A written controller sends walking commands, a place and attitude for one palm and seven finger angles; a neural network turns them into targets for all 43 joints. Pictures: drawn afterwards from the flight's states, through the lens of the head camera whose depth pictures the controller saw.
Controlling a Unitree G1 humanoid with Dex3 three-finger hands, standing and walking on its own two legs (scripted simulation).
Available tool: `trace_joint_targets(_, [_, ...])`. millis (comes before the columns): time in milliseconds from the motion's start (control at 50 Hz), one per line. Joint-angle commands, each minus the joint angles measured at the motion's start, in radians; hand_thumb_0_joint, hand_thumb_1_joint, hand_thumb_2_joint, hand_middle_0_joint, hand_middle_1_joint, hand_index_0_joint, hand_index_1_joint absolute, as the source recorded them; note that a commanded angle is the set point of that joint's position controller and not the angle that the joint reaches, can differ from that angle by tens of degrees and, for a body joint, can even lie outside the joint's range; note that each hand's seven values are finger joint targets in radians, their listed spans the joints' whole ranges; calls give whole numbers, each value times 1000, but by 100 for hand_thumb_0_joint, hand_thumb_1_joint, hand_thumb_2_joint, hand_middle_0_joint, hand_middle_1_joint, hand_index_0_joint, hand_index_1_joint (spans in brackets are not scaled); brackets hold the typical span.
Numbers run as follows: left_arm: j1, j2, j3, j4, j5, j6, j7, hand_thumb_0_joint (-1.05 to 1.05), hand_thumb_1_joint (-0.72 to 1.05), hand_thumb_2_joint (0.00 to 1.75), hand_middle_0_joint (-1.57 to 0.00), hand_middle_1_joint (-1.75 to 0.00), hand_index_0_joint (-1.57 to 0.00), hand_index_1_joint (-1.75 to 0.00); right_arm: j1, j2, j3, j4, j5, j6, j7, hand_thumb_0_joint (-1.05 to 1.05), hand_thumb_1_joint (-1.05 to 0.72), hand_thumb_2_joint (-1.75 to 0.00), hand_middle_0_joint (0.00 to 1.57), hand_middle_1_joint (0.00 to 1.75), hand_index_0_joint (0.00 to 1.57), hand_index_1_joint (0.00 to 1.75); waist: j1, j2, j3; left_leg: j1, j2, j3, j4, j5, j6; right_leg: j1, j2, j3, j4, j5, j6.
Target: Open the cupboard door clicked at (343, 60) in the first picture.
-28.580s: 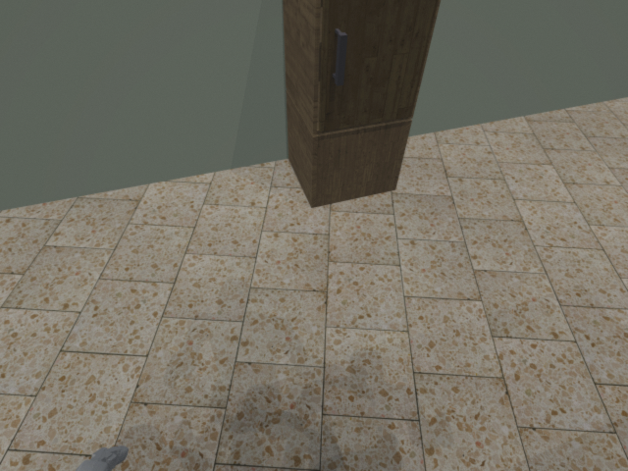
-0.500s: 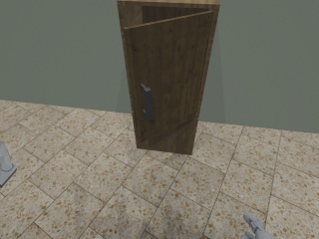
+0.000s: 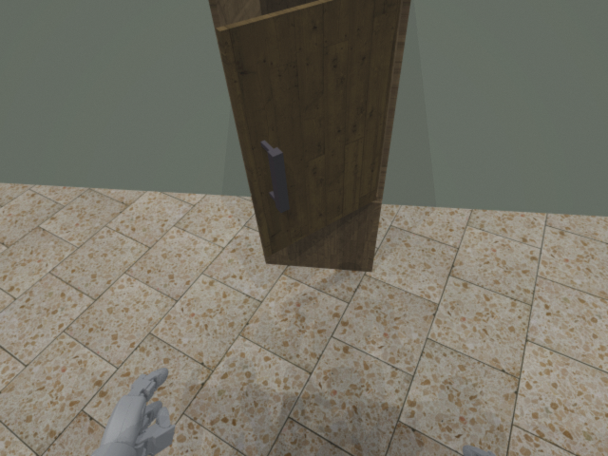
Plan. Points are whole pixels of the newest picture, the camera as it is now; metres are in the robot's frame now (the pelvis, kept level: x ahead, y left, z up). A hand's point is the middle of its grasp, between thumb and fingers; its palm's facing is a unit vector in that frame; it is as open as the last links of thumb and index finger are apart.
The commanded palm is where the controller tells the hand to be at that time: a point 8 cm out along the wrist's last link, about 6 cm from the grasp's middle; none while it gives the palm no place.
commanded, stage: let the arm hang, fingers relaxed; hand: left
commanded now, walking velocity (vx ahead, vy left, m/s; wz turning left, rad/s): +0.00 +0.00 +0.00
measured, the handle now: (274, 176) +0.68 +0.09 -0.04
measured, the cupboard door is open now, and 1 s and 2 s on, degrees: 41 41 41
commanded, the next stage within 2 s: look to check the result in 0.90 s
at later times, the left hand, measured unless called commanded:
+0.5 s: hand out of the picture -0.01 +0.22 -0.15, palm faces +0.02 -0.96 -0.27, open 7.4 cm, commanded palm none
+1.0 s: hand out of the picture -0.02 +0.19 -0.16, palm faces +0.03 -0.98 -0.17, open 7.4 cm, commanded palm none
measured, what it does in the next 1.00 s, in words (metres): stands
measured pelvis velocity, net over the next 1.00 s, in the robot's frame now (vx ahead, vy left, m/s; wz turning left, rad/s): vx -0.01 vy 0.03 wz -0.02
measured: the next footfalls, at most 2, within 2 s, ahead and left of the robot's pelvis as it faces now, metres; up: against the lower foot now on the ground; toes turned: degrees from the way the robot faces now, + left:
none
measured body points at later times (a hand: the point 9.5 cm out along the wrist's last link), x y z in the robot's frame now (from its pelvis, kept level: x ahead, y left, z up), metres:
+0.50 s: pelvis -0.02 +0.02 +0.02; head -0.01 +0.00 +0.47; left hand -0.01 +0.27 -0.13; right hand -0.03 -0.19 -0.15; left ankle -0.01 +0.12 -0.72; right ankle +0.01 -0.09 -0.72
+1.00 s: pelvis -0.01 +0.03 +0.02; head +0.00 +0.02 +0.47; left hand -0.02 +0.24 -0.14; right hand -0.05 -0.18 -0.15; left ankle -0.01 +0.12 -0.72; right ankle +0.01 -0.09 -0.72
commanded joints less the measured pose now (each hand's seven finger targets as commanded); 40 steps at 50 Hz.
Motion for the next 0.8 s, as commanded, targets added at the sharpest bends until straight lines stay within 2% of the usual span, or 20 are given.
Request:
trace_joint_targets(0, [27, 139, 6, 92, -11, -36, 7, 0, 90, 90, -20, -30, -20, -30, 67, -76, -17, -17, -7, -20, -2, 0, -90, -90, 20, 30, 20, 30, 18, -156, -107, 96, 64, -73, -171, 355, 19, 146, -126, 144, -140, 492, -6])
trace_joint_targets(20, [17, 119, -3, 139, -16, -33, 8, 0, 90, 90, -20, -30, -20, -30, 42, -76, -7, 8, -11, -24, -3, 0, -90, -90, 20, 30, 20, 30, 30, 6, -73, 83, 101, -102, -192, 422, 31, 124, -96, 129, -146, 359, 14])
trace_joint_targets(40, [20, 112, -10, 192, -19, -32, 8, 0, 90, 90, -20, -30, -20, -30, 18, -69, 1, 30, -10, -23, -7, 0, -90, -90, 20, 30, 20, 30, 38, 119, -48, 52, 111, -109, -223, 399, 41, 141, -77, 123, -173, 260, 20])
trace_joint_targets(60, [26, 114, -15, 245, -21, -33, 8, 0, 90, 90, -20, -30, -20, -30, 10, -59, 8, 49, -8, -21, -11, 0, -90, -90, 20, 30, 20, 30, 42, 160, -28, 27, 107, -99, -245, 347, 39, 166, -72, 120, -203, 222, 17])
trace_joint_targets(80, [43, 110, -17, 296, -22, -37, 7, 0, 90, 90, -20, -30, -20, -30, 15, -47, 11, 69, -5, -19, -16, 0, -90, -90, 20, 30, 20, 30, 45, 152, -28, 25, 94, -82, -241, 303, 28, 185, -75, 132, -231, 235, 7])
trace_joint_targets(100, [58, 98, -8, 327, -16, -41, 9, 0, 90, 90, -20, -30, -20, -30, 27, -39, 5, 80, -5, -18, -21, 0, -90, -90, 20, 30, 20, 30, 44, 118, -34, 43, 86, -77, -228, 272, 21, 186, -80, 137, -255, 255, -2])
trace_joint_targets(120, [56, 75, 0, 343, -15, -43, 10, 0, 90, 90, -20, -30, -20, -30, 52, -25, -1, 93, -8, -16, -23, 0, -90, -90, 20, 30, 20, 30, 36, 131, -54, 49, 82, -70, -233, 223, 18, 193, -89, 132, -272, 244, -9])
trace_joint_targets(140, [45, 79, -5, 367, -18, -44, 10, 0, 90, 90, -20, -30, -20, -30, 69, -22, 1, 109, -7, -15, -23, 0, -90, -90, 20, 30, 20, 30, 32, 150, -62, 52, 80, -71, -242, 204, 17, 202, -90, 132, -278, 239, -12])
trace_joint_targets(160, [35, 82, -12, 390, -22, -44, 9, 0, 90, 90, -20, -30, -20, -30, 75, -22, 2, 126, -6, -13, -24, 0, -90, -90, 20, 30, 20, 30, 31, 141, -59, 52, 82, -75, -253, 189, 17, 204, -89, 129, -284, 226, -13])
trace_joint_targets(180, [28, 78, -16, 413, -24, -44, 9, 0, 90, 90, -20, -30, -20, -30, 83, -23, 2, 138, -5, -11, -25, 0, -90, -90, 20, 30, 20, 30, 30, 119, -44, 43, 87, -78, -268, 165, 17, 201, -86, 125, -295, 204, -12])
trace_joint_targets(200, [19, 80, -16, 429, -22, -44, 8, 0, 90, 90, -20, -30, -20, -30, 94, -28, -2, 145, -2, -9, -26, 0, -90, -90, 20, 30, 20, 30, 30, 46, -25, 39, 94, -88, -275, 159, 19, 195, -83, 117, -303, 193, -10])
trace_joint_targets(260, [10, 72, -23, 488, -24, -41, 7, 0, 90, 90, -20, -30, -20, -30, 116, -31, -1, 185, -2, -10, -29, 0, -90, -90, 20, 30, 20, 30, 29, -18, 29, 26, 97, -94, -305, 134, 22, 176, -83, 118, -322, 165, -7])
trace_joint_targets(360, [26, 66, -28, 562, -26, -41, 10, 0, 90, 90, -20, -30, -20, -30, 146, -28, 2, 236, 0, -13, -31, 0, -90, -90, 20, 30, 20, 30, 30, -91, 49, 53, 98, -91, -329, 123, 27, 151, -84, 121, -330, 141, 0])
trace_joint_targets(420, [38, 64, -29, 589, -25, -38, 12, 0, 90, 90, -20, -30, -20, -30, 153, -12, 4, 261, 0, -10, -30, 0, -90, -90, 20, 30, 20, 30, 29, -73, 77, 43, 92, -87, -342, 75, 30, 125, -85, 126, -338, 98, 1])
trace_joint_targets(480, [47, 59, -30, 606, -23, -36, 14, 0, 90, 90, -20, -30, -20, -30, 167, -5, 5, 278, -1, -8, -30, 0, -90, -90, 20, 30, 20, 30, 26, -109, 99, 39, 89, -85, -346, 45, 32, 99, -82, 129, -342, 63, 6])
trace_joint_targets(540, [60, 52, -28, 615, -24, -37, 16, 0, 90, 90, -20, -30, -20, -30, 176, 8, 7, 292, -1, -11, -30, 0, -90, -90, 20, 30, 20, 30, 27, -75, 83, 36, 90, -87, -353, 45, 33, 108, -81, 127, -328, 76, 7])
trace_joint_targets(660, [79, 33, -27, 634, -21, -39, 18, 0, 90, 90, -20, -30, -20, -30, 180, 27, 6, 304, 0, -14, -33, 0, -90, -90, 20, 30, 20, 30, 29, -63, 101, 22, 88, -86, -356, 39, 31, 97, -82, 124, -321, 83, 9])
trace_joint_targets(780, [92, 20, -25, 642, -21, -43, 19, 0, 90, 90, -20, -30, -20, -30, 185, 36, 3, 307, 0, -20, -36, 0, -90, -90, 20, 30, 20, 30, 29, -28, 88, 26, 86, -89, -356, 53, 29, 105, -83, 123, -313, 109, 7])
